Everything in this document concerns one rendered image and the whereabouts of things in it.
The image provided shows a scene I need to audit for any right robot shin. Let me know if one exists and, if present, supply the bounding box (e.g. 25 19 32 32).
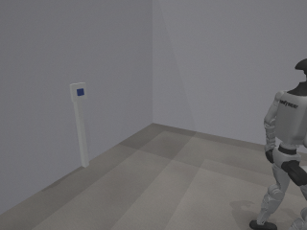
288 217 307 230

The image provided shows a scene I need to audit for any button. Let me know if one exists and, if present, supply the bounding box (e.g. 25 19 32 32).
77 88 84 96

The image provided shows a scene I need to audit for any panel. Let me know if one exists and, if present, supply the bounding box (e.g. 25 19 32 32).
69 82 89 168

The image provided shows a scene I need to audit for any left robot forearm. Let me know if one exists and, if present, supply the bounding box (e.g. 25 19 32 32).
264 121 276 145

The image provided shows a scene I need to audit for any left robot hand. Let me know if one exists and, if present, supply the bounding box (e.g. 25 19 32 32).
264 144 277 161

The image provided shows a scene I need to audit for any robot left upper arm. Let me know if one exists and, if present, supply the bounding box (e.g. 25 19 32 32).
264 90 288 127

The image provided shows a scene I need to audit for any humanoid robot torso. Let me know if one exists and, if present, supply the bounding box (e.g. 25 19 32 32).
272 92 307 173

